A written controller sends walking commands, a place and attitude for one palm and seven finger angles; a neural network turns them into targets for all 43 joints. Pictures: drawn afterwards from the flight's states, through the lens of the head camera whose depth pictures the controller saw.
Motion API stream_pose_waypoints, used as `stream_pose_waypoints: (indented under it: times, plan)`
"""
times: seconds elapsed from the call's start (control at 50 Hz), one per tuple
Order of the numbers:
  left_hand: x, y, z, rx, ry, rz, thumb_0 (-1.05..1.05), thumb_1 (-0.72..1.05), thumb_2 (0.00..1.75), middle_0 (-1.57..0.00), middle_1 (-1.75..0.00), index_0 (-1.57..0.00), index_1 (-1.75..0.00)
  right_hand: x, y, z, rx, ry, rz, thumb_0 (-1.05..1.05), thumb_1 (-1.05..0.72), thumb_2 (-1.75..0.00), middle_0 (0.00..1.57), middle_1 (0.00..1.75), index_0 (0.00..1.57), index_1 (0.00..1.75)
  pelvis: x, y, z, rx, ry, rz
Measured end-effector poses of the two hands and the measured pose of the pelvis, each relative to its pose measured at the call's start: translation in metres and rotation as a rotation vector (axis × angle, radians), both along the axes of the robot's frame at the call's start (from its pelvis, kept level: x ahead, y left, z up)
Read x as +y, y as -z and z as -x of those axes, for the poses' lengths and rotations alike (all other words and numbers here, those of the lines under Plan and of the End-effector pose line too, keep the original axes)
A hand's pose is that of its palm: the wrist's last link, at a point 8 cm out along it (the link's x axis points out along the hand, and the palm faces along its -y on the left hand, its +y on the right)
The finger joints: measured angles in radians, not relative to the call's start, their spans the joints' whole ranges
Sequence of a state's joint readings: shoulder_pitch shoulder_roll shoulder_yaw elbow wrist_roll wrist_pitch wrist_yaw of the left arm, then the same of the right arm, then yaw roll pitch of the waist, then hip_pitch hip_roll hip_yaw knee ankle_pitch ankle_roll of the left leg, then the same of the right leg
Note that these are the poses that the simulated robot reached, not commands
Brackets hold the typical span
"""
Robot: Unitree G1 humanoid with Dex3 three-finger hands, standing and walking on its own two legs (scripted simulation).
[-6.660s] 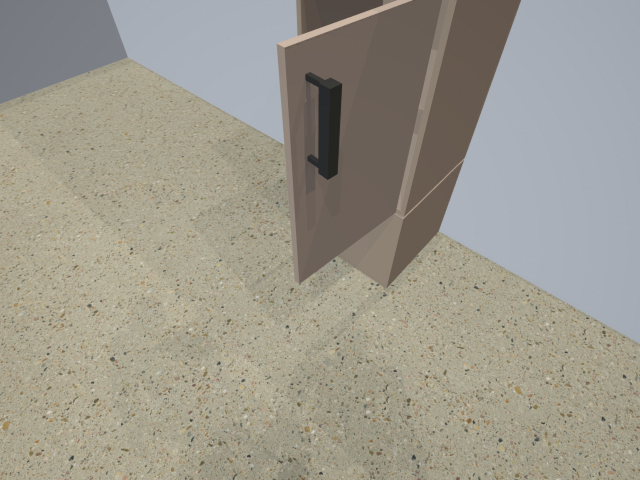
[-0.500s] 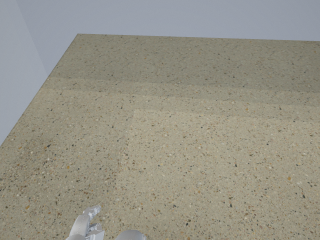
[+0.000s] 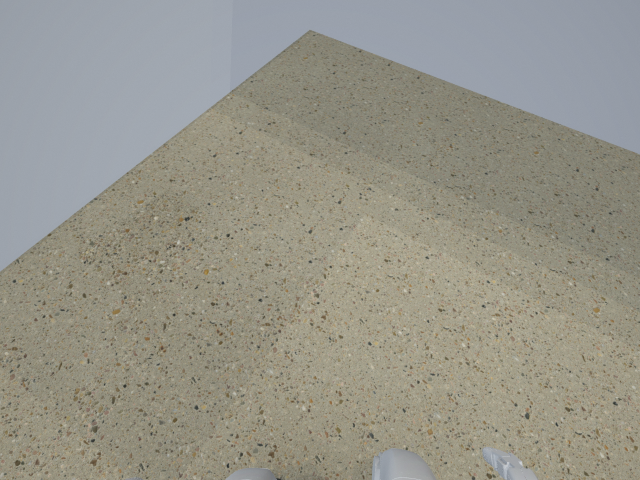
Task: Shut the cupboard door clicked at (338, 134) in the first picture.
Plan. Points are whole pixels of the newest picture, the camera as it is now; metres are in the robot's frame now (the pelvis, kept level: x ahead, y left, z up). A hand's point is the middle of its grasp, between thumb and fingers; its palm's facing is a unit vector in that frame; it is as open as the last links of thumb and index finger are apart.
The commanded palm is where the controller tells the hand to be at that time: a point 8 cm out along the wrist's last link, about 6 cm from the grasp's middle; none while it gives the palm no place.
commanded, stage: walk to a spot facing it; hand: left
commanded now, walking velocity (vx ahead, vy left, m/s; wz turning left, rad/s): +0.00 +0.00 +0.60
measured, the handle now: out of the picture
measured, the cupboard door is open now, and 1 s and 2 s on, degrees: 84 84 84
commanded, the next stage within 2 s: none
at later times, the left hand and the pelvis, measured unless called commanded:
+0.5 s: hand out of the picture +0.07 +0.13 -0.14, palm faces +0.27 -0.93 -0.26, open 7.3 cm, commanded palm none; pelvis +0.03 -0.07 +0.01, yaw +18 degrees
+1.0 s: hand out of the picture -0.01 +0.18 -0.16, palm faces +0.56 -0.78 -0.26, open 7.4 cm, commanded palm none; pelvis +0.03 -0.05 +0.00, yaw +34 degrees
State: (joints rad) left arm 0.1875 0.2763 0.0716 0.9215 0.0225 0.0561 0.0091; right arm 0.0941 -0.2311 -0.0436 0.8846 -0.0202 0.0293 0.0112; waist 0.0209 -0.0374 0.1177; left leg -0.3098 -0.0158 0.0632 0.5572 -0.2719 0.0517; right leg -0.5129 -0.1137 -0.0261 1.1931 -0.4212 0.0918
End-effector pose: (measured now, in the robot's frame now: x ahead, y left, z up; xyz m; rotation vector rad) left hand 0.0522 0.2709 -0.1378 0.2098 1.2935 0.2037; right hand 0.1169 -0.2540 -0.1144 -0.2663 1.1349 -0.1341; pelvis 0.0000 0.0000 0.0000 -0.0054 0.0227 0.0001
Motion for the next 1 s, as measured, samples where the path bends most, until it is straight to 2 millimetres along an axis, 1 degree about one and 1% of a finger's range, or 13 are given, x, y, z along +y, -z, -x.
stream_pose_waypoints:
  times: [0.08,0.14,0.22,0.28,0.32,0.38,0.48,0.58,0.66,0.72,0.78,0.86,1.0]
  plan:
    - [-0.011,-0.009,-0.017,-0.06,-0.011,0.01,0.01,0.91,0.9,-0.19,-0.3,-0.2,-0.3,0.003,0.004,0.012,0.054,-0.003,-0.027,0.0,-0.91,-0.9,0.2,0.3,0.2,0.3,-0.006,-0.005,-0.004,0.004,-0.033,0.003]
    - [-0.024,-0.012,-0.029,-0.093,-0.02,0.012,0.0,0.91,0.9,-0.19,-0.3,-0.2,-0.3,-0.002,0.009,0.021,0.097,-0.003,-0.045,0.0,-0.9,-0.9,0.2,0.3,0.2,0.3,-0.015,-0.005,-0.008,0.009,-0.064,0.003]
    - [-0.046,-0.016,-0.045,-0.137,-0.029,0.006,0.0,0.91,0.9,-0.19,-0.3,-0.2,-0.3,-0.018,0.022,0.031,0.153,-0.001,-0.066,0.0,-0.9,-0.9,0.2,0.3,0.2,0.3,-0.034,-0.002,-0.011,0.017,-0.108,-0.006]
    - [-0.064,-0.018,-0.05,-0.177,-0.043,-0.015,0.0,0.91,0.9,-0.19,-0.3,-0.2,-0.3,-0.036,0.037,0.031,0.183,-0.003,-0.081,0.0,-0.9,-0.9,0.2,0.3,0.2,0.3,-0.051,0.006,-0.015,0.022,-0.144,-0.017]
    - [-0.075,-0.023,-0.045,-0.182,-0.051,-0.024,0.0,0.91,0.9,-0.2,-0.3,-0.2,-0.3,-0.046,0.041,0.026,0.199,-0.013,-0.081,0.0,-0.91,-0.9,0.2,0.3,0.2,0.3,-0.058,0.004,-0.016,0.015,-0.172,-0.021]
    - [-0.088,-0.029,-0.032,-0.165,-0.096,-0.025,0.0,0.9,0.9,-0.2,-0.3,-0.2,-0.3,-0.057,0.037,0.014,0.213,-0.045,-0.077,0.0,-0.91,-0.9,0.2,0.3,0.2,0.3,-0.065,-0.002,-0.019,0.006,-0.218,-0.039]
    - [-0.101,-0.031,-0.005,-0.136,-0.191,-0.01,0.0,0.91,0.9,-0.2,-0.3,-0.2,-0.3,-0.06,0.026,-0.017,0.206,-0.123,-0.066,0.0,-0.91,-0.9,0.19,0.29,0.19,0.3,-0.074,-0.01,-0.025,0.005,-0.295,-0.06]
    - [-0.095,-0.025,0.033,-0.112,-0.301,-0.016,0.0,0.92,0.9,-0.2,-0.3,-0.2,-0.3,-0.043,0.02,-0.059,0.175,-0.246,-0.044,0.0,-0.91,-0.9,0.19,0.29,0.19,0.3,-0.073,-0.009,-0.027,0.003,-0.375,-0.058]
    - [-0.085,-0.011,0.073,-0.064,-0.391,-0.009,0.0,0.91,0.9,-0.2,-0.3,-0.2,-0.3,-0.012,0.016,-0.098,0.11,-0.353,-0.03,0.0,-0.91,-0.9,0.19,0.29,0.19,0.3,-0.064,-0.002,-0.026,0.0,-0.431,-0.046]
    - [-0.075,0.007,0.104,-0.023,-0.453,0.007,0.0,0.91,0.9,-0.2,-0.3,-0.2,-0.3,0.017,0.015,-0.124,0.025,-0.427,-0.021,0.0,-0.91,-0.9,0.19,0.29,0.19,0.3,-0.051,0.011,-0.024,0.002,-0.468,-0.03]
    - [-0.065,0.014,0.123,0.025,-0.499,0.009,0.0,0.91,0.9,-0.2,-0.3,-0.2,-0.3,0.036,0.01,-0.135,-0.026,-0.473,-0.016,0.0,-0.91,-0.9,0.19,0.29,0.19,0.3,-0.047,0.013,-0.021,-0.006,-0.494,-0.033]
    - [-0.057,0.004,0.123,0.002,-0.538,0.004,0.01,0.91,0.9,-0.19,-0.3,-0.2,-0.3,0.046,0.002,-0.132,-0.009,-0.51,-0.001,0.0,-0.91,-0.9,0.2,0.29,0.2,0.3,-0.044,0.004,-0.022,-0.007,-0.533,-0.013]
    - [-0.058,-0.012,0.099,-0.082,-0.567,-0.02,0.01,0.91,0.9,-0.19,-0.3,-0.2,-0.3,0.044,0.008,-0.125,0.079,-0.545,-0.011,0.0,-0.91,-0.9,0.2,0.3,0.2,0.3,-0.051,-0.004,-0.031,0.005,-0.599,0.001]
